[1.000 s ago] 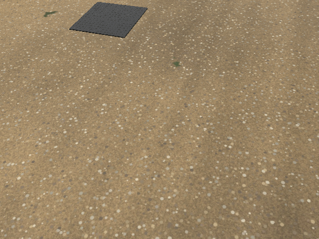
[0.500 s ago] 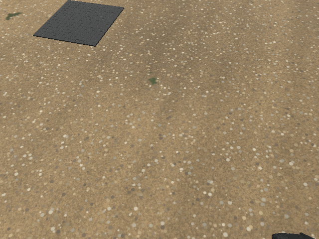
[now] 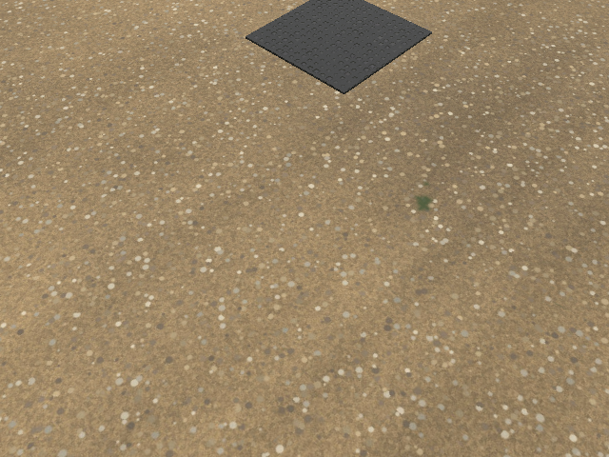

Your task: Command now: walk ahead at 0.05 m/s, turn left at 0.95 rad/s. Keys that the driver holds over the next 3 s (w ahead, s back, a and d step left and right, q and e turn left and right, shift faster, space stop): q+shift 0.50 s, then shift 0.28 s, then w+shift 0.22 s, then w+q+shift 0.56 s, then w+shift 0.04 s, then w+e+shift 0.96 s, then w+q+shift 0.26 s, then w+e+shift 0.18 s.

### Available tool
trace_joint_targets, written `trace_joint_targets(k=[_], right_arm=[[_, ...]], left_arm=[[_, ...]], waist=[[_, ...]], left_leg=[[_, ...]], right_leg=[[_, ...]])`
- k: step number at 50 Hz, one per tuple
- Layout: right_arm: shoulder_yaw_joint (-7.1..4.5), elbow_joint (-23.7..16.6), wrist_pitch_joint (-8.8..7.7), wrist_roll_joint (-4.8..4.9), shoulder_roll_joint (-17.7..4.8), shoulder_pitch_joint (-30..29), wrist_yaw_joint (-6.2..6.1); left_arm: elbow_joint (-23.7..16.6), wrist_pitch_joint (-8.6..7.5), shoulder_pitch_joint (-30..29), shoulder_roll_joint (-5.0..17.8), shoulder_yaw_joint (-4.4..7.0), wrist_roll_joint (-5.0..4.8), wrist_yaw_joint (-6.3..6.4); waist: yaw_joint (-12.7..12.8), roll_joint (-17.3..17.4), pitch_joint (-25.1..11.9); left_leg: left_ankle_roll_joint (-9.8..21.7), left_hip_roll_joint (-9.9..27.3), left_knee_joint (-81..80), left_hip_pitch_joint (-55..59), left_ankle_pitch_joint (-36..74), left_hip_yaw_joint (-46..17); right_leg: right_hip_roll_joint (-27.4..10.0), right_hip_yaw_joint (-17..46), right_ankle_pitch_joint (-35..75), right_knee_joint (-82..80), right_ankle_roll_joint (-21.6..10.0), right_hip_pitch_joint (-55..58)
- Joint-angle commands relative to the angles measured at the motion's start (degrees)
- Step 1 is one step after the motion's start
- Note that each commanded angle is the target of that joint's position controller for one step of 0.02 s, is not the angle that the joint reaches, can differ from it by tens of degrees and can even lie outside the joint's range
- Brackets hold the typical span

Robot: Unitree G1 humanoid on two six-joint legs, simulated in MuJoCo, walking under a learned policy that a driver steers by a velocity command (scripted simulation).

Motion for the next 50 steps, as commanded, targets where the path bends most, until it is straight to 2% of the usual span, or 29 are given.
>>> trace_joint_targets(k=[1,4,6,8,12,15,17,18,19,20,21,22,23,24,26,29,31,33,36,38,39,40,41,42,43,44,45,47,50], right_arm=[[-1.9,-1.43,0.88,-0.26,-6.59,6.12,-0.27],[-0.65,-3.2,1.14,0.11,-3.12,3.02,-0.14],[-0.3,-4.58,0.94,0.18,-2.43,0.09,0.07],[-0.15,-5.28,0.85,0.0,-2.03,-1.07,0.53],[-0.21,-5.08,1.31,-0.1,-1.55,-0.97,1.41],[-0.84,-4.87,2.22,0.07,-2.11,-0.75,2.14],[-1.58,-3.56,2.69,0.24,-2.12,2.49,2.41],[-2.58,-1.81,2.71,0.22,-3.8,6.7,1.89],[-4.52,-1.26,2.36,0.31,-10.28,10.8,0.86],[-5.14,-3.04,1.0,-1.7,-16.29,8.42,0.63],[-4.44,-3.89,-0.73,-2.88,-12.27,6.89,1.11],[-3.61,-3.38,-1.77,-2.53,-10.74,4.76,0.85],[-3.04,-3.76,-1.95,-1.08,-8.72,1.48,0.35],[-2.38,-4.24,-1.61,-0.06,-7.15,-1.24,-0.13],[-1.54,-4.76,-1.11,-0.58,-5.64,-2.82,-0.93],[-1.11,-3.66,-1.02,-0.89,-5.23,-1.15,-1.27],[-1.0,-3.16,-0.78,-1.17,-5.74,-0.59,-1.12],[-0.73,-3.02,-0.59,-1.6,-5.96,-0.85,-0.61],[-0.09,-2.65,-0.48,-1.51,-5.41,-1.57,0.12],[0.51,-2.53,-0.48,-0.96,-4.3,-3.33,0.15],[1.0,-2.35,-0.61,-0.7,-3.0,-3.53,0.04],[2.12,-1.74,-0.97,-1.63,0.5,-0.81,-0.04],[2.39,-1.36,-1.55,-1.9,1.83,3.92,0.28],[1.48,-2.76,-2.51,-0.75,-2.19,-0.66,0.25],[0.11,-3.43,-3.24,0.56,-5.91,-4.89,0.22],[-0.11,-2.85,-3.77,0.39,-5.4,-4.56,0.47],[0.21,-2.22,-4.22,-0.34,-4.02,-3.6,0.89],[0.85,-1.73,-5.57,-1.04,-0.9,-4.01,1.65],[1.65,-1.57,-6.74,-0.71,1.96,-5.61,1.79]], left_arm=[[-6.29,0.11,-5.51,6.44,2.05,-0.85,1.15],[-4.99,0.64,-3.38,7.07,2.16,-0.32,1.76],[-3.74,0.95,-0.59,8.05,2.75,-0.14,1.83],[-2.95,1.06,0.01,9.27,3.47,-0.43,1.56],[-2.18,0.91,-2.41,11.26,4.66,-1.06,0.5],[-0.95,0.48,-2.43,11.74,5.26,-2.08,-0.52],[-0.02,0.5,-2.86,11.19,5.41,-3.12,-0.83],[1.28,0.67,-0.56,9.19,5.1,-3.29,-1.02],[0.94,0.89,0.8,6.55,4.46,-2.08,-1.43],[-4.4,0.53,-4.35,4.8,3.62,-0.42,-0.82],[-5.1,0.14,-10.05,7.48,4.25,-0.55,-0.24],[-5.13,-0.04,-10.6,7.8,4.48,-1.48,0.07],[-3.63,-0.07,-8.32,8.37,4.88,-1.37,0.62],[-3.08,-0.06,-6.63,8.89,5.14,-0.79,0.95],[-1.78,-0.23,-3.92,7.96,4.97,-0.78,0.41],[-1.01,0.03,-3.83,5.6,3.77,-1.51,-0.42],[-1.42,0.26,-4.81,4.91,3.14,-1.75,-1.02],[-1.74,0.38,-4.91,5.54,3.0,-2.06,-1.48],[-2.17,0.15,-4.35,6.2,2.94,-2.35,-1.93],[-1.81,-0.37,-2.14,5.41,2.76,-2.39,-2.32],[-1.49,-0.74,-0.71,4.96,2.63,-1.86,-2.42],[-1.4,-1.01,1.41,5.84,2.4,-0.5,-2.36],[-0.46,-0.92,3.63,10.64,3.51,-0.37,-2.17],[1.31,-1.09,9.35,12.72,4.59,-1.16,-2.28],[1.67,-1.61,10.03,12.46,4.48,-1.53,-1.88],[1.96,-1.93,8.75,11.66,4.12,-2.1,-1.23],[1.82,-2.39,8.46,10.44,3.7,-2.72,-0.86],[2.06,-3.12,9.41,9.14,3.21,-2.73,-0.56],[2.23,-3.65,11.42,8.6,3.07,-3.12,-0.76]], waist=[[-1.08,-7.33,-5.28],[0.99,-8.7,-3.78],[3.02,-9.7,-5.17],[3.66,-10.17,-6.44],[2.97,-11.38,-7.05],[2.49,-11.71,-7.11],[0.09,-10.41,-8.05],[-1.12,-6.9,-8.17],[-1.28,8.62,-5.93],[-0.2,19.77,-6.81],[-3.53,11.4,-8.43],[-1.58,9.58,-6.82],[0.46,6.24,-6.11],[1.79,6.46,-6.23],[2.99,6.81,-8.52],[1.64,6.12,-9.53],[0.62,7.47,-9.1],[-0.04,8.42,-8.25],[-0.4,8.79,-7.01],[1.59,8.36,-6.45],[2.94,7.26,-6.2],[2.51,1.92,-9.52],[-0.97,-10.67,-9.63],[4.09,-16.89,-5.81],[5.46,-14.54,0.7],[3.83,-11.98,2.84],[3.38,-10.95,2.65],[3.66,-8.51,1.15],[4.84,-9.27,-0.53]], left_leg=[[-3.31,7.05,18.24,-8.88,3.72,4.24],[-4.48,9.83,14.64,-8.8,7.57,9.27],[-5.08,11.99,10.11,-9.52,7.33,9.51],[-5.04,13.64,5.6,-7.95,6.49,9.66],[-2.99,14.23,-4.69,1.23,6.06,12.6],[-0.5,13.35,-13.55,6.9,5.61,14.84],[2.44,11.4,-24.29,14.59,10.66,16.54],[4.86,10.12,-29.78,22.41,14.8,14.48],[10.38,20.35,-35.85,32.36,33.05,-2.55],[21.56,30.43,-37.0,32.85,36.4,-23.16],[21.9,29.21,-38.87,31.03,30.97,-20.25],[18.81,26.56,-39.42,28.96,27.38,-16.69],[15.75,24.09,-38.48,27.64,26.03,-13.42],[14.3,22.86,-37.55,25.76,27.84,-11.52],[13.5,20.28,-36.01,23.01,32.57,-8.32],[12.65,18.58,-33.81,22.53,34.01,-6.53],[12.92,18.67,-33.07,21.29,32.08,-7.75],[13.64,19.46,-32.53,19.59,31.32,-10.02],[14.08,19.94,-31.08,18.85,33.31,-13.6],[12.62,18.23,-29.62,18.03,32.03,-14.36],[10.42,16.36,-29.1,16.22,27.84,-13.92],[6.9,12.52,-25.88,12.89,11.41,-10.43],[3.7,3.91,-16.65,4.5,-5.56,-0.4],[1.87,3.91,-6.77,-5.28,-8.95,4.42],[1.64,6.96,2.17,-11.74,-6.87,3.35],[1.68,8.64,5.52,-13.94,-3.18,3.9],[1.51,10.25,6.31,-15.27,0.58,4.93],[1.5,11.88,4.72,-13.85,7.86,7.06],[0.6,11.71,-2.79,-8.93,13.16,10.67]], right_leg=[[-15.23,12.57,-0.59,-11.48,-10.58,10.79],[-13.24,3.78,4.46,-12.97,-11.29,11.25],[-15.4,2.51,6.07,-13.04,-12.93,16.03],[-17.49,1.09,6.49,-13.06,-13.82,18.32],[-19.08,-4.7,5.18,-13.29,-12.98,15.5],[-20.6,-7.66,5.22,-11.26,-11.51,15.68],[-20.28,-11.04,4.32,-5.94,-7.99,14.11],[-17.85,-13.93,0.64,0.39,-4.36,8.73],[-11.17,-19.37,-16.73,17.24,1.63,-6.91],[-3.11,-12.01,-30.22,30.46,4.81,-23.29],[-3.08,-3.59,-27.89,37.08,3.22,-23.87],[-3.21,-1.47,-22.24,37.04,1.49,-23.76],[-3.92,-0.74,-17.55,35.93,1.07,-22.94],[-3.68,-0.48,-14.43,34.49,1.32,-21.24],[-1.68,-1.59,-9.92,34.26,2.18,-15.9],[-0.78,-2.73,-7.1,25.67,3.04,-11.35],[-0.69,-2.96,-7.78,21.05,3.06,-8.18],[-0.83,-3.09,-10.1,17.93,2.52,-5.09],[-0.89,-3.33,-12.87,12.87,1.43,-1.31],[-0.84,-3.9,-7.91,2.94,0.18,4.28],[-1.53,-3.5,0.81,-5.31,-0.82,9.68],[-6.89,1.73,3.37,-7.76,-2.38,17.32],[-14.17,12.01,-9.19,-9.27,-8.31,21.62],[-21.01,27.75,-36.9,-18.43,-16.42,20.0],[-23.26,32.66,-45.32,-21.69,-17.8,17.52],[-22.14,30.39,-43.07,-21.67,-16.12,16.7],[-20.26,26.51,-39.62,-21.48,-14.42,17.8],[-16.75,19.11,-31.6,-21.72,-11.89,18.03],[-13.58,11.26,-23.69,-22.53,-11.37,16.1]])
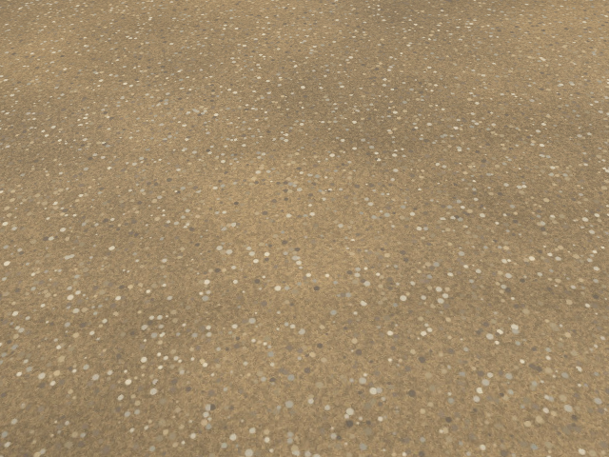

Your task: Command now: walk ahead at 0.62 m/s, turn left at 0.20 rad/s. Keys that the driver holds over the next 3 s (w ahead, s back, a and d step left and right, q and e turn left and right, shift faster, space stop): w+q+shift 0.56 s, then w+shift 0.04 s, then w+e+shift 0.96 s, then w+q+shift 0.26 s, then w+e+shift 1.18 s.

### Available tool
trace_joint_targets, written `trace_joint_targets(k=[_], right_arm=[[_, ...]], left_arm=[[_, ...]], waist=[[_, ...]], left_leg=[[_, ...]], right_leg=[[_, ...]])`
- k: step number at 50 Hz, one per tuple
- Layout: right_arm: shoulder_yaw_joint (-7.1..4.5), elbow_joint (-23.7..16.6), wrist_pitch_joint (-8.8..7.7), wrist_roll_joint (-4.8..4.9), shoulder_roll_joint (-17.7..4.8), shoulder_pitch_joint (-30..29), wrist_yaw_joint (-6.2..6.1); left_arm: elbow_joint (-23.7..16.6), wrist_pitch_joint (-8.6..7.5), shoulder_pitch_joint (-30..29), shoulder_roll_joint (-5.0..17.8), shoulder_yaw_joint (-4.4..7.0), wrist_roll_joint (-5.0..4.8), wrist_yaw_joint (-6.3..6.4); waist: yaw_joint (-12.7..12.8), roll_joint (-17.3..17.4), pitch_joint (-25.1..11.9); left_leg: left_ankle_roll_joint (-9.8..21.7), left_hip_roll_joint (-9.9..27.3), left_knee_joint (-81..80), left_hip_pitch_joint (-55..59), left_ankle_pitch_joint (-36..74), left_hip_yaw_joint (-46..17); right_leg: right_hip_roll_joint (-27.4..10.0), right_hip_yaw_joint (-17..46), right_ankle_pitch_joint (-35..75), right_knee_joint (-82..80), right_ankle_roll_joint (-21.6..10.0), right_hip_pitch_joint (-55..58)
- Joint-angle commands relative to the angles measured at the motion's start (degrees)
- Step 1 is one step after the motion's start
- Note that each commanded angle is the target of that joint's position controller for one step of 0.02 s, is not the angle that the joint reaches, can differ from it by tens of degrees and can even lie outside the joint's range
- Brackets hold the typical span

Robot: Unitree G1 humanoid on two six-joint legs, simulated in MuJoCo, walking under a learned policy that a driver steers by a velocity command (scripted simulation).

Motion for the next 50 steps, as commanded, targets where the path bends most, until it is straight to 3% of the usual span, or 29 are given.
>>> trace_joint_targets(k=[1,9,11,12,13,14,15,16,18,19,21,25,27,29,31,32,33,34,35,36,37,38,39,40,41,42,44,47,50], right_arm=[[-0.28,-5.48,-2.34,0.58,-1.71,-8.01,0.25],[0.43,-6.49,-1.84,1.26,-3.35,-8.7,1.9],[-0.2,-4.34,-1.71,1.14,-4.44,-2.35,1.97],[-1.72,-0.9,-1.62,1.17,-6.82,6.75,1.81],[-4.26,2.98,-1.72,1.63,-12.49,21.34,1.61],[-5.42,2.79,-2.26,1.83,-20.84,23.73,1.53],[-3.58,0.51,-3.37,1.54,-14.28,21.73,1.71],[-2.56,0.07,-3.95,0.24,-11.5,19.78,1.72],[-1.38,-0.73,-3.4,0.16,-8.25,15.51,1.73],[-0.54,-1.19,-3.19,-0.26,-6.24,13.22,1.48],[-0.2,-1.1,-2.97,0.23,-5.19,11.59,0.5],[-0.62,1.22,-2.83,0.64,-6.39,12.86,-1.61],[-1.01,2.97,-3.01,1.43,-7.09,15.51,-1.77],[-0.99,4.64,-3.2,1.96,-6.61,16.58,-1.83],[-0.83,6.85,-2.69,1.5,-5.35,18.33,-2.19],[-1.08,7.49,-2.25,0.82,-5.88,18.87,-2.26],[-1.42,7.81,-1.73,-0.36,-7.09,19.16,-2.07],[-1.74,7.57,-1.13,-1.73,-8.81,17.27,-1.76],[-1.42,5.56,-0.91,-2.78,-8.48,12.77,-1.65],[1.04,5.05,-2.11,-1.14,0.89,23.03,-1.11],[1.89,5.98,-3.34,0.8,-0.92,22.37,-0.37],[1.01,3.37,-4.37,2.32,-4.85,12.17,-0.09],[1.66,1.06,-5.79,1.21,-5.57,3.79,0.27],[1.77,-0.46,-6.98,-0.18,-4.51,-1.08,0.41],[1.74,-1.03,-7.32,-0.82,-3.69,-1.37,0.57],[1.97,-1.05,-7.29,-0.83,-2.95,-0.42,0.73],[2.34,-1.79,-7.04,-1.12,-2.5,-0.79,0.64],[3.72,-5.77,-7.9,-1.96,-1.46,-10.0,1.63],[2.26,-6.09,-7.28,-0.48,-4.5,-11.67,1.51]], left_arm=[[-4.27,-1.65,-2.32,9.47,2.34,-0.46,0.24],[-2.55,-1.93,-0.87,12.73,3.27,-1.02,-0.97],[-2.86,-1.3,-3.75,12.54,2.93,-0.52,-1.11],[-3.25,-1.19,-4.51,11.48,2.36,0.27,-0.93],[-5.64,-1.56,-6.97,9.21,1.25,1.41,-0.27],[-11.22,-3.57,-7.36,1.99,-1.15,1.9,-0.33],[-12.06,-5.84,-12.44,6.76,-0.62,-0.73,-0.53],[-12.71,-7.07,-14.81,8.96,-0.19,-2.3,-1.11],[-11.47,-7.75,-14.69,7.37,-0.63,0.45,-1.33],[-11.49,-7.33,-14.08,7.15,-0.38,0.96,-1.71],[-11.4,-6.02,-15.18,7.62,-0.05,1.14,-2.23],[-14.48,-5.72,-27.01,3.97,-1.4,1.17,-2.91],[-16.08,-6.1,-31.43,3.44,-1.33,0.37,-3.34],[-16.5,-6.13,-32.8,5.07,-0.52,-0.72,-3.34],[-16.18,-6.19,-32.7,6.13,0.04,-1.04,-3.49],[-15.85,-6.12,-30.65,7.27,0.68,-1.08,-3.45],[-15.04,-5.79,-26.19,9.06,1.7,-1.41,-3.04],[-13.5,-5.0,-17.38,10.78,2.66,-2.07,-2.29],[-10.32,-3.93,-1.81,11.51,2.75,-1.73,-1.59],[-6.99,-3.98,5.73,16.16,3.7,0.28,-2.17],[-4.29,-4.33,10.0,11.56,2.91,-0.6,-3.19],[-4.34,-3.85,5.12,7.43,1.96,-0.53,-2.53],[-4.52,-3.3,2.84,7.13,1.86,0.15,-2.29],[-4.46,-3.21,0.94,7.88,1.92,0.72,-2.51],[-4.57,-3.27,-0.48,7.16,1.55,1.36,-2.45],[-4.37,-3.12,-1.64,6.26,1.22,1.11,-2.34],[-3.66,-3.01,-2.29,5.19,0.71,-0.52,-1.86],[-3.96,-3.06,-3.51,9.35,2.13,-1.89,-0.35],[-3.66,-2.73,0.37,11.28,2.93,-2.3,-0.07]], waist=[[0.68,-10.01,4.16],[1.48,-8.82,7.67],[-2.88,-6.36,6.03],[-7.08,-4.15,1.5],[-13.81,3.64,-3.87],[-10.28,23.16,-5.87],[-12.07,13.49,-5.21],[-10.9,8.45,-1.69],[-7.15,0.0,1.87],[-4.62,2.51,3.6],[-3.19,3.63,7.12],[-5.32,3.72,10.73],[-6.95,4.36,10.51],[-7.15,5.73,9.99],[-7.32,7.05,9.27],[-6.38,8.57,7.54],[-4.04,10.33,3.53],[1.53,12.26,-2.13],[9.12,11.81,-10.42],[3.49,-13.92,-23.47],[5.32,-23.86,-25.53],[5.72,-17.71,-11.64],[5.59,-5.36,-4.96],[3.4,0.59,0.74],[0.39,0.67,2.53],[-1.72,-1.6,3.46],[-4.06,-2.35,6.92],[-3.39,-2.45,11.33],[-2.35,-3.85,9.66]], left_leg=[[-0.67,2.13,-8.05,-7.95,5.25,1.19],[3.88,4.27,-20.44,-2.46,1.88,3.94],[6.42,1.4,-23.64,8.43,3.3,8.04],[7.4,-2.58,-23.53,21.24,2.38,10.88],[10.9,0.99,-26.0,39.25,-3.21,-0.74],[21.0,13.75,-40.33,50.99,-25.5,-37.31],[21.85,17.75,-48.21,51.66,-30.7,-48.55],[20.85,18.27,-46.48,49.52,-24.92,-44.46],[18.44,13.77,-45.71,37.67,-15.24,-33.55],[18.05,11.41,-47.0,31.88,-12.29,-30.23],[17.28,8.76,-49.03,26.13,-5.54,-25.39],[14.5,3.34,-50.01,13.74,7.46,-17.59],[13.12,3.89,-50.8,11.58,6.82,-18.6],[11.9,5.51,-49.84,16.49,9.29,-19.8],[10.8,7.59,-47.02,25.91,19.9,-18.65],[9.92,8.03,-43.14,30.69,33.61,-17.35],[9.09,8.17,-36.01,34.45,50.35,-15.94],[7.97,7.72,-24.25,34.38,64.01,-13.45],[6.96,6.95,-6.63,21.53,59.95,-13.29],[2.38,-3.16,21.12,-1.47,18.23,-10.92],[2.78,-5.56,25.72,-9.63,-9.37,-12.17],[4.3,-0.78,26.93,-16.68,-7.35,-10.4],[5.21,0.66,23.27,-15.48,-4.86,-9.3],[5.25,1.28,17.96,-13.59,-4.62,-8.56],[4.8,2.64,13.53,-10.62,-3.71,-8.93],[3.93,3.08,9.92,-9.03,-4.01,-8.77],[1.71,4.45,1.02,-7.39,-5.83,-8.04],[-0.81,2.77,-17.18,6.87,11.82,-4.34],[-2.72,0.77,-23.05,21.4,24.81,-5.19]], right_leg=[[-11.26,12.13,-16.0,-14.81,-8.52,2.59],[-17.57,3.69,-12.62,-14.65,-7.69,4.73],[-15.09,-2.98,-2.94,-7.89,-6.04,1.4],[-11.76,-8.34,11.85,4.37,-4.52,-2.9],[-7.52,-12.44,19.46,28.61,-1.39,-15.62],[3.12,-6.55,-12.1,51.01,2.76,-40.55],[1.78,2.66,-11.14,58.07,0.88,-49.87],[-0.87,3.24,-8.0,59.01,-0.88,-52.84],[-4.11,3.73,-1.62,49.11,-1.03,-45.05],[-4.58,4.2,0.83,45.3,-0.41,-40.48],[-3.94,2.74,3.88,38.53,1.67,-37.39],[1.63,-1.55,18.55,18.76,4.46,-26.44],[3.24,-1.15,23.05,11.98,4.01,-19.09],[3.02,0.49,24.77,7.21,3.25,-16.17],[2.49,-0.29,23.98,4.85,2.08,-16.74],[3.51,-2.21,20.78,4.92,0.91,-15.4],[5.35,-5.06,16.37,6.53,-0.86,-11.09],[5.53,-6.94,13.18,8.29,-3.15,-1.95],[-0.84,-1.21,8.26,14.32,-6.34,18.67],[-16.15,32.23,-12.41,10.22,-19.39,43.62],[-17.49,52.75,-26.6,-3.39,-20.36,46.09],[-15.48,45.97,-25.23,-4.64,-17.82,38.48],[-13.02,38.8,-16.01,-5.13,-16.48,27.83],[-10.65,34.63,-7.02,-6.54,-16.33,18.13],[-8.4,31.59,-3.18,-8.3,-16.4,12.3],[-7.2,30.23,-2.23,-9.54,-17.11,9.11],[-7.1,27.88,-1.6,-11.52,-17.44,1.81],[-3.14,20.42,-1.4,-14.62,-14.16,-15.36],[-3.78,20.95,-2.99,-14.77,-10.82,-18.43]])
Over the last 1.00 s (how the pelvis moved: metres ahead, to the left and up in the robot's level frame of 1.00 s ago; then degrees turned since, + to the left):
0.06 0.03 0.02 39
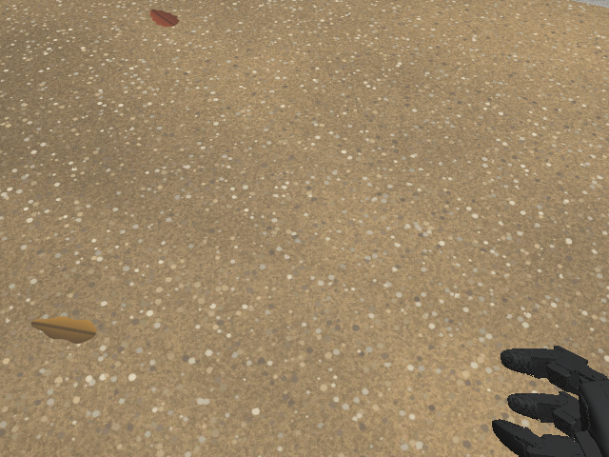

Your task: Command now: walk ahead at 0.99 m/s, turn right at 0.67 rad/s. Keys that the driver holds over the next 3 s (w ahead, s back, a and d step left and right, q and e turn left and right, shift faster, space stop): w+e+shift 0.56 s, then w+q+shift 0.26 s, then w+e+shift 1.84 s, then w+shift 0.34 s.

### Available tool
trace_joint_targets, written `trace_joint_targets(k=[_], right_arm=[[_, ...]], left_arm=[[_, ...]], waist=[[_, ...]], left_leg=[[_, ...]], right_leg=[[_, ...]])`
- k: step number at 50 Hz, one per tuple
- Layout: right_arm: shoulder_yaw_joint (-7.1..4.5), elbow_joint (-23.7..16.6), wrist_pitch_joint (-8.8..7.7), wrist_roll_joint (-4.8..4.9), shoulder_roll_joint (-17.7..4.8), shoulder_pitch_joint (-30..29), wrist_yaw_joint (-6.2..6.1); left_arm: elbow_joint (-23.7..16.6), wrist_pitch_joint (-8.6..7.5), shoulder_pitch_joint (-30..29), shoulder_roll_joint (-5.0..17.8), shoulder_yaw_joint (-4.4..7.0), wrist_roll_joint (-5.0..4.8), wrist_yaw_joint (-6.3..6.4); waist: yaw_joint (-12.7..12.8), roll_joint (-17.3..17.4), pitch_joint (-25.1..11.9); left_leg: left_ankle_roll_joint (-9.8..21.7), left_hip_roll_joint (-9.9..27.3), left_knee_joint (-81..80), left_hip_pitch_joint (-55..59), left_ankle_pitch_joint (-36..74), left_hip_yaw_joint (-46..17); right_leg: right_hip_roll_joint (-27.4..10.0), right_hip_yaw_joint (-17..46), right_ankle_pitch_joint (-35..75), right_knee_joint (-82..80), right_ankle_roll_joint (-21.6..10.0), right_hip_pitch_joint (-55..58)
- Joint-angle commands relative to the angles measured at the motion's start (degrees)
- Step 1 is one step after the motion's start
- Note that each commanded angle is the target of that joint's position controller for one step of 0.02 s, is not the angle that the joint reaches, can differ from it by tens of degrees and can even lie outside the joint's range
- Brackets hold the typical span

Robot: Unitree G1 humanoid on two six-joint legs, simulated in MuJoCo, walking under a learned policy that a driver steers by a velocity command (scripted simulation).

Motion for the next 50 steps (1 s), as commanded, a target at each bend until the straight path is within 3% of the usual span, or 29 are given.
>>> trace_joint_targets(k=[1,3,4,5,6,7,8,9,10,11,13,17,20,22,24,25,26,27,28,29,30,31,33,34,38,41,45,48,50], right_arm=[[-2.19,-2.43,0.31,1.18,-6.16,1.67,-0.5],[-3.84,-2.06,0.52,1.6,-8.26,4.62,-1.44],[-5.03,-1.3,0.56,1.87,-9.76,10.74,-1.85],[-6.17,0.38,0.91,1.8,-12.17,23.41,-2.53],[-7.2,2.34,1.83,0.41,-18.06,30.37,-2.18],[-6.88,2.72,2.33,1.0,-15.45,28.96,-1.56],[-6.12,2.52,2.63,1.34,-11.44,25.17,-1.88],[-5.62,3.35,3.03,0.68,-9.46,22.98,-2.06],[-5.12,4.09,3.27,-0.46,-7.43,21.01,-2.06],[-4.66,4.93,3.15,-1.21,-5.48,18.93,-2.19],[-4.26,6.37,2.84,-0.11,-2.91,15.98,-2.05],[-5.32,6.67,1.9,0.64,-6.8,11.53,-2.52],[-6.21,7.7,1.78,0.74,-10.74,14.3,-2.69],[-6.79,8.15,2.2,0.7,-14.03,16.19,-2.35],[-7.58,7.93,3.58,0.93,-17.55,18.0,-2.44],[-7.98,7.15,4.23,1.12,-18.93,17.11,-2.47],[-7.71,5.8,4.19,1.17,-18.29,14.79,-2.61],[-5.01,6.17,3.25,0.09,-9.05,16.77,-2.28],[-2.5,0.75,0.66,0.68,-3.41,24.16,-1.64],[-3.37,0.48,-1.26,2.54,-11.34,18.82,-1.18],[-3.52,0.69,-1.38,4.53,-11.81,15.1,-1.38],[-3.02,1.38,-0.86,3.71,-10.31,14.26,-2.1],[-3.03,4.54,1.8,2.73,-9.12,19.19,-2.11],[-3.11,5.47,3.17,2.77,-8.67,19.95,-2.1],[-1.88,3.61,4.84,2.08,-4.71,11.41,-2.1],[-1.7,2.55,3.42,2.41,-3.77,5.29,-0.45],[-1.16,-2.09,1.73,1.39,-2.0,-3.79,1.77],[-2.73,-2.64,1.57,1.74,-5.99,-0.16,2.22],[-4.8,-0.35,2.87,3.05,-11.03,13.49,0.42]], left_arm=[[-8.05,-1.39,-9.91,10.28,2.45,-1.18,0.61],[-7.16,-0.4,-7.12,9.51,2.23,-0.94,0.41],[-7.09,-0.1,-7.11,9.09,1.94,-0.14,0.05],[-8.57,0.1,-8.68,6.19,0.75,1.63,-0.25],[-10.41,-0.61,0.45,-2.34,-1.85,-0.84,-0.2],[-10.95,-0.4,-1.36,0.85,-2.16,-3.09,0.53],[-11.19,-0.13,-8.03,4.3,-1.33,-2.68,0.89],[-11.56,0.17,-12.33,5.32,-1.09,-1.37,0.86],[-12.34,0.43,-15.36,5.1,-0.9,-0.07,0.44],[-12.99,1.17,-16.47,4.18,-0.68,-0.1,-0.23],[-14.37,2.98,-18.12,1.81,-1.03,-0.9,-1.05],[-17.42,3.45,-22.13,1.99,-1.8,0.17,-2.41],[-18.18,2.69,-28.51,3.47,-1.77,0.61,-3.91],[-18.73,2.44,-30.01,5.35,-1.06,0.34,-4.46],[-18.23,2.78,-25.33,9.52,0.77,-0.48,-4.41],[-16.34,3.24,-16.6,12.34,2.26,-0.74,-4.21],[-11.9,3.96,-1.7,16.25,4.59,-0.56,-3.54],[-8.83,4.7,1.44,17.55,4.55,-1.42,-2.44],[-13.34,3.28,-6.32,21.43,3.87,0.06,-2.58],[-15.09,2.16,-6.93,15.5,3.08,1.04,-2.49],[-13.59,0.9,-7.42,13.41,2.54,1.85,-2.43],[-13.46,-0.28,-11.65,12.51,2.02,2.25,-2.68],[-13.68,-1.4,-18.52,8.79,0.49,3.94,-2.48],[-12.83,-1.73,-19.06,7.27,-0.03,3.62,-2.49],[-8.91,-3.47,-14.88,6.67,-0.28,3.0,-1.64],[-7.61,-4.35,-12.77,6.75,-0.56,3.15,-0.45],[-1.93,-2.49,-4.56,6.64,-0.93,0.64,-0.18],[-1.3,-0.41,-6.65,11.11,0.27,1.64,0.67],[-0.91,1.09,-9.02,13.48,0.8,3.79,0.65]], waist=[[-7.71,-3.95,4.12],[-9.85,-3.59,1.65],[-13.88,-3.44,-2.81],[-19.93,-1.2,-12.37],[-15.36,21.25,-25.05],[-15.33,23.79,-22.28],[-16.28,16.36,-12.3],[-15.55,8.5,-6.78],[-14.02,4.88,-3.19],[-11.85,6.04,-1.01],[-9.3,6.46,1.13],[-6.26,2.66,4.59],[-8.69,-2.54,6.25],[-8.03,-0.73,5.26],[-3.56,4.46,0.0],[1.46,6.05,-4.67],[8.8,3.7,-11.03],[5.9,-9.87,-8.36],[-5.2,-25.06,-19.02],[-0.46,-12.95,-21.75],[-1.5,-4.99,-11.78],[-4.91,3.53,-6.35],[-9.95,1.15,-2.89],[-10.55,-0.42,-1.07],[-7.15,-0.61,5.02],[-4.08,0.73,5.22],[-2.68,-0.52,8.07],[-8.26,-3.91,3.55],[-16.46,-7.82,-5.92]], left_leg=[[-1.9,-2.15,-5.56,26.29,7.88,1.9],[-0.74,-3.27,-7.78,29.32,-0.53,2.86],[0.3,-2.74,-7.43,36.55,-3.01,3.58],[2.99,4.21,-4.17,52.24,-12.04,-2.17],[12.58,20.96,-14.32,67.94,-35.76,-34.49],[12.35,22.11,-22.91,64.19,-49.78,-47.5],[10.65,20.0,-23.9,57.0,-43.51,-38.51],[9.9,18.51,-22.82,50.34,-31.7,-28.5],[9.72,16.39,-23.05,43.09,-22.66,-21.08],[9.32,14.57,-23.8,37.6,-16.78,-14.76],[8.45,13.47,-26.02,33.07,-11.25,-6.0],[7.91,12.7,-31.36,27.97,-2.12,7.77],[5.89,9.49,-33.87,29.53,2.67,17.08],[5.05,9.63,-30.79,33.3,23.73,20.09],[4.48,10.52,-17.57,39.27,55.01,21.34],[4.67,11.24,-5.19,37.08,63.04,21.07],[3.76,9.83,13.48,26.05,58.84,20.05],[0.82,0.21,39.02,8.72,-8.84,18.26],[0.31,-8.19,56.06,-9.71,-32.86,6.99],[2.69,-3.88,52.14,-12.64,-24.33,-0.67],[3.62,-1.84,47.05,-12.51,-20.01,1.26],[3.57,1.25,42.05,-8.85,-16.77,1.46],[3.07,5.96,37.38,-0.59,-12.62,0.96],[2.65,7.21,35.32,1.04,-11.88,1.6],[1.28,6.68,21.55,-4.57,2.06,3.04],[1.65,2.92,6.51,-0.54,18.44,7.59],[3.35,0.0,-7.86,-0.78,18.42,10.94],[4.47,-4.05,-12.16,2.3,9.43,10.33],[5.99,-5.88,-8.19,16.11,0.22,10.22]], right_leg=[[-11.18,12.48,0.76,-9.02,-7.35,-25.86],[-10.72,11.94,8.83,0.79,-4.73,-19.81],[-8.55,9.74,16.57,12.02,-2.64,-20.19],[-6.0,6.42,14.95,30.48,-0.43,-28.04],[-0.82,0.44,-12.52,53.88,1.83,-42.16],[-5.52,-1.59,-10.1,63.76,1.58,-50.2],[-7.69,-3.79,-5.48,66.53,1.59,-54.0],[-10.41,-5.28,-2.56,65.64,1.35,-53.61],[-12.28,-5.51,-0.6,63.12,1.04,-51.08],[-14.14,-4.76,-0.03,60.89,0.82,-48.11],[-16.32,-4.8,-1.43,58.02,0.58,-47.41],[-17.22,-6.14,10.52,47.08,1.47,-46.68],[-14.09,-12.81,21.63,32.53,-0.24,-39.87],[-9.92,-17.38,21.73,27.32,-2.2,-33.07],[-4.21,-21.71,14.14,27.95,-4.12,-25.07],[-2.28,-22.02,10.39,28.65,-5.8,-14.44],[-1.79,-18.65,12.27,25.49,-8.65,6.63],[-6.83,-7.08,11.15,24.02,-11.47,17.58],[-18.13,29.82,-7.1,8.96,-23.85,28.15],[-22.5,39.48,-24.36,-3.0,-21.44,25.79],[-22.62,36.52,-23.9,-6.51,-18.24,15.28],[-21.79,31.04,-16.7,-5.97,-16.09,4.35],[-17.66,17.44,-6.93,-4.59,-13.68,-9.91],[-16.53,12.49,-3.76,-5.89,-12.89,-14.53],[-12.29,-5.13,12.08,-9.97,-7.98,-17.43],[-10.13,-14.24,19.75,-12.4,-2.59,-15.28],[-13.79,-10.36,28.8,-13.52,-4.83,-4.14],[-18.11,-6.65,51.86,-5.44,-5.92,8.61],[-18.9,-5.02,69.96,10.88,-6.42,11.23]])
Over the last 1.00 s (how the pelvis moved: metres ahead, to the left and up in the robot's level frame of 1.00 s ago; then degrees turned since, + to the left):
0.68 0.30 -0.01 19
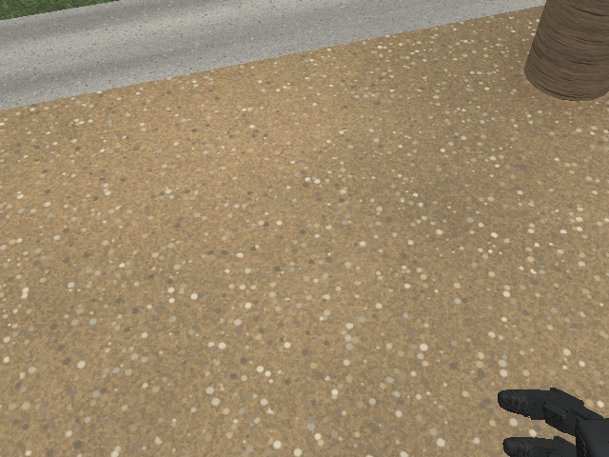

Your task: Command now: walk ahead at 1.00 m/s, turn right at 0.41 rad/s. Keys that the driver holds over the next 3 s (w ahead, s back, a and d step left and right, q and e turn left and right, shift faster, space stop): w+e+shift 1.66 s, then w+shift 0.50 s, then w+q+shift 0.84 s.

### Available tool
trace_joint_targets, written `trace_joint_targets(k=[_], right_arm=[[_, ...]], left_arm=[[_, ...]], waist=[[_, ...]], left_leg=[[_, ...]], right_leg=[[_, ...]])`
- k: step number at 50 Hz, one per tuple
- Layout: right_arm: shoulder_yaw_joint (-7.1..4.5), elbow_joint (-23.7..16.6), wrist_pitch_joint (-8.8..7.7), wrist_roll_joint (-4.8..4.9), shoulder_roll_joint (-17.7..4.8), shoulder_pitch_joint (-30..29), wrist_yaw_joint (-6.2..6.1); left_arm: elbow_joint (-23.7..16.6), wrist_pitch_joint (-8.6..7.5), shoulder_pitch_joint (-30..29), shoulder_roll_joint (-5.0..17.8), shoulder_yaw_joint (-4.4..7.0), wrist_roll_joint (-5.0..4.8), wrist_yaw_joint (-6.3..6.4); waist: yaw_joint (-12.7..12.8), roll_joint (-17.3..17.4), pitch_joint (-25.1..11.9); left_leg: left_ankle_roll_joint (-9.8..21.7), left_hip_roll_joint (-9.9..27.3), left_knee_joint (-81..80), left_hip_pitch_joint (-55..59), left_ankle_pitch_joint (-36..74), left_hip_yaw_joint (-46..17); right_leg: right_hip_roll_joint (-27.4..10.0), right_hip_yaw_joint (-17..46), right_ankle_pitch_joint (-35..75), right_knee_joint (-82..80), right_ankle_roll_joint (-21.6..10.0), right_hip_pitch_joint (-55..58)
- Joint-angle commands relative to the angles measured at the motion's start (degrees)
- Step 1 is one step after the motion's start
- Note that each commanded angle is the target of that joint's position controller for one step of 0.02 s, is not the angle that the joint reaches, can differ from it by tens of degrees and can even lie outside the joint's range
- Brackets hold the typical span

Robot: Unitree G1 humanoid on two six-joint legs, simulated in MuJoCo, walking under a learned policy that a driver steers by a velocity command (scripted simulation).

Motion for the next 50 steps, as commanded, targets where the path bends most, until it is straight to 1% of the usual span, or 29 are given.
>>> trace_joint_targets(k=[1,2,3,4,6,7,9,12,15,18,21,23,24,25,26,27,28,29,30,33,37,39,43,45,46,47,48,49,50], right_arm=[[-5.43,0.57,0.76,1.06,-13.94,24.0,-2.64],[-6.94,2.18,0.27,-2.03,-18.54,29.92,-2.95],[-6.07,2.72,-0.25,-1.95,-13.2,32.3,-2.42],[-5.41,3.1,-0.35,-1.69,-10.11,28.35,-2.84],[-5.06,4.41,-0.51,-2.44,-8.3,21.37,-2.87],[-4.59,4.76,-1.15,-3.26,-6.64,18.66,-2.87],[-4.07,5.65,-1.4,-2.22,-3.92,14.24,-2.46],[-4.71,6.65,-1.54,-1.69,-5.56,10.54,-2.26],[-4.91,6.12,-1.71,-2.63,-7.02,9.64,-3.06],[-5.54,6.76,-1.3,-1.94,-10.36,13.0,-3.69],[-6.51,6.27,0.51,-1.44,-14.94,12.94,-4.13],[-7.46,5.41,2.78,-0.54,-17.89,11.51,-4.09],[-7.51,4.29,3.12,-0.22,-17.93,8.93,-3.97],[-6.39,4.47,2.36,0.13,-14.01,6.98,-3.69],[-2.85,1.65,-0.17,-1.76,-1.07,10.33,-2.83],[-1.48,-3.19,-3.05,0.31,-1.15,14.74,-2.27],[-2.75,-3.6,-4.56,1.28,-8.72,6.12,-2.2],[-3.02,-4.72,-4.82,1.76,-8.74,2.55,-2.53],[-2.74,-3.72,-4.35,0.07,-7.67,2.74,-3.19],[-3.55,-2.63,-2.12,-1.75,-8.25,5.6,-3.36],[-2.27,-7.05,-1.32,-2.69,-3.77,-6.98,-3.47],[-2.21,-8.79,-1.54,-1.96,-2.4,-10.48,-2.98],[-4.61,-9.93,-2.3,0.74,-6.91,-10.5,-2.89],[-6.63,-8.76,-2.88,1.3,-10.28,-3.38,-3.2],[-7.92,-6.75,-2.81,1.67,-11.98,8.31,-3.67],[-8.08,-4.5,-1.96,1.35,-13.69,23.72,-4.44],[-8.32,-2.82,-2.14,-2.13,-18.85,25.06,-3.14],[-7.55,-4.2,-1.83,-1.98,-12.99,20.9,-2.6],[-6.65,-4.54,-1.06,-1.33,-8.14,17.75,-3.16]], left_arm=[[-3.74,1.34,-8.21,12.56,2.71,2.05,0.49],[-4.87,-0.06,4.92,0.2,-0.29,0.73,-0.66],[-3.58,-1.29,4.04,1.85,-1.01,-2.04,-1.13],[-6.69,-1.43,-6.29,8.16,0.94,-4.53,-0.73],[-9.63,-1.56,-14.07,7.18,0.92,-2.73,-0.25],[-9.42,-0.77,-12.19,6.12,1.27,-2.65,-0.49],[-8.27,1.7,-8.12,3.73,1.35,-3.38,-0.68],[-9.98,3.76,-11.75,2.38,1.08,-2.62,-0.38],[-11.67,3.22,-16.14,3.17,1.19,-2.03,-0.86],[-13.55,2.09,-22.69,3.54,1.13,-1.95,-2.67],[-14.56,1.59,-22.08,6.19,2.36,-2.38,-4.17],[-12.91,2.67,-11.15,11.04,4.84,-3.45,-3.77],[-9.71,3.68,1.74,15.44,7.06,-3.22,-3.34],[-6.59,4.6,10.69,17.82,8.6,-3.73,-2.18],[-6.49,4.53,5.84,19.79,7.97,-3.12,-2.34],[-10.89,2.06,0.13,16.29,5.97,-0.47,-2.83],[-12.25,0.52,-0.23,11.43,5.45,-0.56,-3.04],[-11.4,-0.88,-1.33,10.63,5.18,-0.4,-3.47],[-11.72,-1.77,-4.6,9.84,4.85,-0.66,-3.75],[-13.1,-1.91,-10.47,8.98,4.34,-0.98,-2.04],[-11.33,-0.87,-7.67,7.3,3.79,-2.0,0.6],[-10.45,-0.11,-6.61,8.54,4.34,-1.97,0.86],[-8.39,0.11,-4.84,7.72,4.85,-2.97,1.28],[-8.3,0.69,-6.03,8.07,5.36,-2.36,1.37],[-9.34,0.94,-8.63,8.16,5.15,-1.05,0.79],[-11.47,0.97,-10.52,3.9,3.39,1.04,0.06],[-14.54,0.3,1.75,-2.92,1.21,-3.05,-0.37],[-12.77,0.73,-0.31,2.82,1.12,-5.26,0.34],[-13.32,1.03,-8.41,7.21,1.93,-3.67,0.35]], waist=[[-19.9,-8.65,-12.88],[-11.93,8.78,-25.6],[-14.43,13.52,-34.64],[-15.61,12.29,-21.96],[-11.8,0.34,-7.47],[-8.15,1.33,-4.7],[-4.03,3.4,-1.68],[-2.17,3.22,5.22],[-2.18,1.15,6.94],[-4.76,-2.85,7.9],[-2.76,0.85,4.64],[4.49,6.17,-2.52],[10.93,6.32,-8.63],[14.88,0.25,-9.65],[4.53,-23.98,-4.9],[-1.24,-24.24,-18.23],[2.6,-10.41,-13.0],[0.16,-0.68,-6.4],[-2.63,5.82,-4.03],[-6.52,3.08,-0.26],[-1.47,0.71,4.53],[1.17,-2.06,3.62],[1.5,-6.07,1.73],[-3.2,-7.57,-2.57],[-10.14,-8.06,-10.02],[-16.19,-4.93,-21.59],[-6.68,27.84,-30.25],[-8.46,25.91,-23.82],[-10.83,16.06,-14.41]], left_leg=[[2.32,1.47,6.18,36.39,-9.74,-1.73],[13.01,19.15,7.04,67.3,-34.85,-31.54],[11.97,21.94,-4.89,70.98,-54.16,-48.07],[7.43,20.42,-10.11,62.81,-51.34,-41.83],[5.26,18.29,-12.76,44.46,-33.37,-27.77],[5.26,17.01,-14.07,36.35,-27.95,-22.32],[5.28,15.67,-17.45,28.46,-24.88,-13.62],[4.31,14.55,-21.21,20.76,-16.95,-2.02],[3.91,10.27,-22.75,20.39,-10.73,8.08],[2.34,10.69,-23.71,28.08,-5.05,12.96],[0.86,12.55,-16.25,39.36,29.92,15.72],[0.52,13.9,0.78,43.21,54.2,15.55],[0.66,13.89,16.62,36.46,54.68,13.84],[-2.06,7.9,39.39,23.79,27.06,13.28],[-4.62,-5.48,64.77,2.1,-38.81,6.86],[-2.61,-7.35,70.95,-11.25,-39.93,-7.95],[0.47,-3.25,64.3,-11.83,-32.87,-10.51],[1.16,-1.53,57.18,-11.26,-28.53,-9.86],[0.67,0.87,51.8,-6.51,-25.93,-10.52],[-3.1,3.27,40.17,1.02,-23.21,-11.11],[-7.46,1.13,16.35,5.27,-9.1,-5.85],[-8.29,-1.49,6.9,11.98,-0.94,-3.74],[-8.31,-1.66,-0.62,15.75,-0.36,-7.72],[-6.45,-2.04,-0.7,22.03,-5.64,-6.52],[-4.96,-0.35,1.81,34.3,-7.94,-5.93],[-2.97,8.65,9.45,55.83,-20.48,-14.49],[7.27,24.02,-8.05,70.25,-46.03,-53.86],[7.64,24.26,-12.21,65.7,-63.1,-59.78],[5.7,21.09,-12.29,57.28,-55.78,-47.51]], right_leg=[[-14.48,4.83,74.79,33.6,-3.5,-17.57],[-4.08,4.84,34.9,62.29,0.47,-47.83],[-0.89,10.98,4.1,69.28,0.0,-52.8],[-3.48,8.94,6.31,71.19,-0.48,-58.23],[-8.43,7.08,10.84,67.33,-0.3,-59.15],[-11.03,7.85,13.19,65.8,-0.05,-55.28],[-13.73,7.37,12.37,65.24,0.76,-52.4],[-16.05,6.06,15.76,62.38,2.43,-56.9],[-14.49,2.41,28.68,52.26,2.95,-57.68],[-12.7,-2.08,37.2,38.63,0.75,-56.6],[-6.94,-8.84,35.16,32.02,-1.42,-50.56],[-1.7,-11.81,25.03,34.43,-3.59,-38.44],[-0.12,-9.86,21.22,34.84,-5.67,-21.55],[-0.77,-3.56,21.96,29.97,-8.15,-6.78],[-5.16,15.47,22.45,25.22,-14.62,-1.77],[-16.87,50.66,-6.47,7.27,-24.57,5.26],[-17.5,53.35,-13.15,-0.09,-19.36,0.02],[-16.8,50.97,-12.05,-0.9,-16.93,-8.74],[-14.92,46.13,-6.63,0.67,-15.5,-16.7],[-8.55,33.04,6.4,0.92,-15.02,-29.74],[-2.49,21.85,17.19,0.85,-11.8,-38.52],[-1.36,20.66,15.36,1.42,-9.14,-41.73],[-3.64,26.18,14.43,7.41,-6.63,-32.45],[-4.33,26.69,30.14,16.56,-4.8,-26.24],[-2.66,23.97,38.85,29.21,-2.61,-27.32],[-1.4,20.43,29.03,49.45,-1.03,-38.98],[5.0,15.49,-5.65,69.36,1.15,-58.35],[-2.39,12.36,1.71,74.72,1.3,-66.03],[-4.02,9.11,6.48,74.85,1.64,-67.67]])
Over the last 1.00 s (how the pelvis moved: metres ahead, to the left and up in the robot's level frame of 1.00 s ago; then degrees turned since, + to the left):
0.84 -0.26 -0.04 -35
